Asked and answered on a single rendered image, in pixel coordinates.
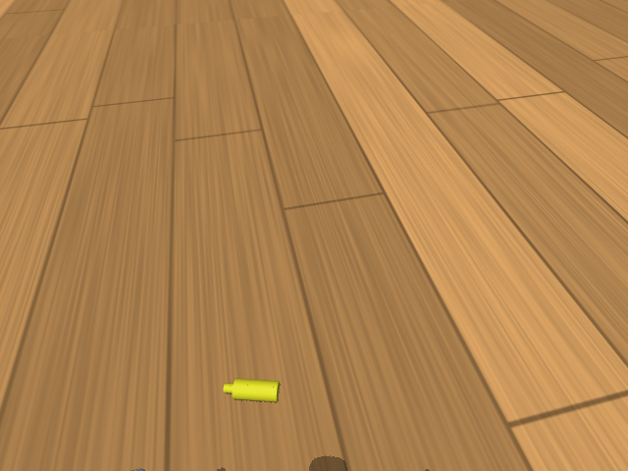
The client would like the bottle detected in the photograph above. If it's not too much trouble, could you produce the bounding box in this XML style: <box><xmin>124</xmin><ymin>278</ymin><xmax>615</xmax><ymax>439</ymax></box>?
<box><xmin>224</xmin><ymin>378</ymin><xmax>280</xmax><ymax>402</ymax></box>

